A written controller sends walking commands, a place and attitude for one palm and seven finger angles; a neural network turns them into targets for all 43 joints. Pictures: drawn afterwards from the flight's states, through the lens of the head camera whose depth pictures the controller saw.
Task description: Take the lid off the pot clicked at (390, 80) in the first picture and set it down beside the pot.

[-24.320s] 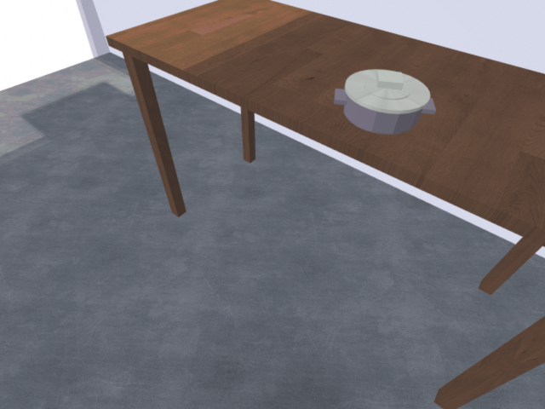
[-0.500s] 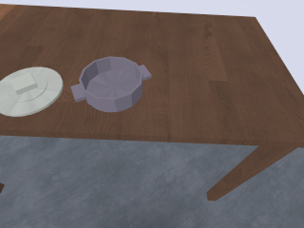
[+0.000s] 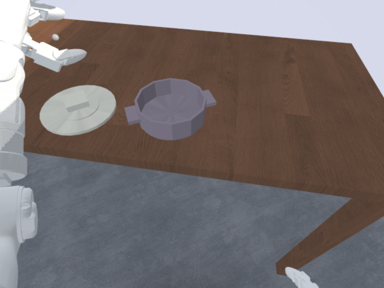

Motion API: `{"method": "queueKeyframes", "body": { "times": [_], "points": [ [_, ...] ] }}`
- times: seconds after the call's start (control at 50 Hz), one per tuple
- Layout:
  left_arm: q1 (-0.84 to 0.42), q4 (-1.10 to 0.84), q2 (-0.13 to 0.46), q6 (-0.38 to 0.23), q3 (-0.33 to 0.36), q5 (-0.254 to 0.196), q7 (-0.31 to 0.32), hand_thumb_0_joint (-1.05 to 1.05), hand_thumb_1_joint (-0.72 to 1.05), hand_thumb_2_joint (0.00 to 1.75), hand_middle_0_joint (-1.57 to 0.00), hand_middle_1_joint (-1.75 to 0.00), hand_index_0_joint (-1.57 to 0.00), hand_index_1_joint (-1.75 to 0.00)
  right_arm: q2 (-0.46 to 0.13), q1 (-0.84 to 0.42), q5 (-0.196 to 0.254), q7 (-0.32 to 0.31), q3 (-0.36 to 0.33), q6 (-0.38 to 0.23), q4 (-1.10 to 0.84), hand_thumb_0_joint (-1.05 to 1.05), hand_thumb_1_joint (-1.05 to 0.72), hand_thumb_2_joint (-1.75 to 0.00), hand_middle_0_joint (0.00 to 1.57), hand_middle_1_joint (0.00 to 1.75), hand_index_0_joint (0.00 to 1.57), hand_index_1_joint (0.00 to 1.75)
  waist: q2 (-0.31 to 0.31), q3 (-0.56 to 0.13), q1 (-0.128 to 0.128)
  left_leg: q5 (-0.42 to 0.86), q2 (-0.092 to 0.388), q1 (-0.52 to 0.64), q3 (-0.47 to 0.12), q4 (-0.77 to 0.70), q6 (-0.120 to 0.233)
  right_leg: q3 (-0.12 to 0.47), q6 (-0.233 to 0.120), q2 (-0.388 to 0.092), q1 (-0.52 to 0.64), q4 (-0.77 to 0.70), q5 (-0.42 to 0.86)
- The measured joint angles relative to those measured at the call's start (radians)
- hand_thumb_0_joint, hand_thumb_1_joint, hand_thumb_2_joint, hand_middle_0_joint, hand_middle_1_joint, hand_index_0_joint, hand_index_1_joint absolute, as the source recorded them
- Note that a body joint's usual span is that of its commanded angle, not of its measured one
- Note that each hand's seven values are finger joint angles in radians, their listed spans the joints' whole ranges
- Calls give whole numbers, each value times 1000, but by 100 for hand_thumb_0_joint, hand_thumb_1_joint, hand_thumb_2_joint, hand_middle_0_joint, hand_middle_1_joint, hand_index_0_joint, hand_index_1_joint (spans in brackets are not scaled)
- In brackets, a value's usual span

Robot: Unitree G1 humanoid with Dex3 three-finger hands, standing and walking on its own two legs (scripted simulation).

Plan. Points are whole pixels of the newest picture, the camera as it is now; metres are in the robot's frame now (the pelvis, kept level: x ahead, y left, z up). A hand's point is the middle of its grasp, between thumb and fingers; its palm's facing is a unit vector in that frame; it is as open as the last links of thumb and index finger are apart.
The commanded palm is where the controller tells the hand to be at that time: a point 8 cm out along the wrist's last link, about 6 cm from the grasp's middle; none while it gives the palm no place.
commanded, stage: draw the hand back to the body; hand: left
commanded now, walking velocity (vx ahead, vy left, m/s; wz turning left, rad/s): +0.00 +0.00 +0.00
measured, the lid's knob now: (76, 100) +0.50 +0.32 +0.10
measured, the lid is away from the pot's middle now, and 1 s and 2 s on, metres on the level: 0.23 0.23 0.23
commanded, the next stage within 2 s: step back with the hand held close in 1.62 s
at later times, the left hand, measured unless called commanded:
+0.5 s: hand (29, 53) +0.34 +0.24 +0.32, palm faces +0.51 -0.85 -0.14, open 9.4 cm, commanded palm +0.29 +0.27 +0.30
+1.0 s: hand (6, 114) +0.24 +0.22 +0.31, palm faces +0.53 -0.83 -0.16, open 7.5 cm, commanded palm +0.19 +0.25 +0.29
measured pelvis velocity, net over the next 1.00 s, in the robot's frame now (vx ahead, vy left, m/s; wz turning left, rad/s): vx -0.02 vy -0.05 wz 0.01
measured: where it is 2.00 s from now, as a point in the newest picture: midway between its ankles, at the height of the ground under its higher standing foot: outside the picture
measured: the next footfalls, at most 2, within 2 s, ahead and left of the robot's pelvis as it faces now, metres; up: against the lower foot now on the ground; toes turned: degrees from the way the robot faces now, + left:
none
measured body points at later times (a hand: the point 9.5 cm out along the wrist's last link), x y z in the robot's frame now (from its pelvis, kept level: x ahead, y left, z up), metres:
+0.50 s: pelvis +0.00 -0.04 +0.00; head +0.00 -0.05 +0.45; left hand +0.31 +0.28 +0.32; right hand +0.16 -0.29 -0.10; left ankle -0.03 +0.06 -0.74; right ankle +0.01 -0.13 -0.74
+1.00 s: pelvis -0.02 -0.05 +0.00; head -0.05 -0.07 +0.45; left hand +0.20 +0.26 +0.31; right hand +0.17 -0.26 -0.09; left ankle -0.03 +0.06 -0.74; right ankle +0.01 -0.13 -0.74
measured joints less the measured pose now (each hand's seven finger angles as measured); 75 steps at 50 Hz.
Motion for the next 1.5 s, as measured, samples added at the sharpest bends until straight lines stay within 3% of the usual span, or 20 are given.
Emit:
{"method": "queueKeyframes", "body": {
  "times": [0.04,0.1,0.22,0.32,0.44,0.58,0.68,0.8,0.9,1.24,1.5],
  "points": [
    [48,-43,-36,-18,45,-86,69,0,-11,85,-47,-66,-47,-66,12,-5,-7,-1,10,-18,14,0,-90,-90,20,30,20,30,-11,3,0,-4,12,20,4,-2,-6,4,1,12,24,-16,7],
    [96,-112,-79,-24,90,-157,144,0,-9,86,-46,-66,-46,-65,20,-6,-15,0,9,-58,34,0,-90,-90,20,30,20,30,-25,13,-2,-5,23,46,5,-11,-17,5,-8,24,52,-34,12],
    [233,-288,-114,-58,191,-221,212,0,1,86,-43,-62,-43,-61,-7,-17,-36,14,-18,-114,69,1,-90,-90,20,30,20,30,4,18,-6,-7,38,74,13,-24,-28,13,-18,40,80,-54,18],
    [310,-340,-122,-45,213,-253,227,0,12,87,-40,-58,-40,-57,-21,-28,-29,13,-33,-114,101,1,-90,-90,20,30,20,30,13,16,5,-5,47,83,7,-28,-37,6,-29,48,88,-54,15],
    [418,-487,-159,-43,240,-262,240,0,27,87,-37,-53,-36,-52,-26,-52,-34,9,-41,-138,113,1,-90,-90,20,30,20,30,18,23,20,-3,56,101,-2,-28,-50,-3,-42,57,108,-55,14],
    [476,-519,-162,-35,245,-280,248,1,44,88,-32,-46,-32,-46,-12,-94,-32,7,-39,-146,115,1,-90,-90,20,30,20,30,23,20,34,4,64,114,-14,-27,-62,-16,-55,64,126,-56,18],
    [555,-636,-211,-36,234,-287,252,1,57,89,-29,-42,-29,-41,-5,-116,-39,8,-35,-162,112,1,-90,-90,20,30,20,30,35,28,47,11,65,126,-17,-27,-65,-19,-59,65,138,-57,25],
    [603,-671,-201,-46,249,-298,256,1,72,89,-25,-36,-25,-36,17,-130,-44,5,-30,-162,122,1,-90,-90,20,30,20,30,36,29,51,20,68,134,-24,-28,-69,-26,-63,67,152,-65,34],
    [674,-762,-248,-44,238,-308,261,1,81,90,-23,-33,-22,-32,16,-130,-49,7,-31,-170,126,1,-90,-90,20,30,20,30,47,43,61,28,66,141,-24,-30,-67,-26,-62,65,161,-72,45],
    [930,-1010,-270,-91,263,-320,258,1,88,90,-21,-30,-21,-30,31,-127,-70,1,-49,-192,152,1,-90,-90,20,30,20,30,47,35,67,29,52,158,-19,-25,-50,-22,-44,51,182,-76,52],
    [1121,-1200,-281,-95,267,-311,247,1,88,90,-21,-30,-21,-30,47,-117,-80,10,-43,-208,125,1,-90,-90,20,30,20,30,37,27,87,22,38,163,-15,-17,-32,-17,-25,37,193,-79,53]
  ]
}}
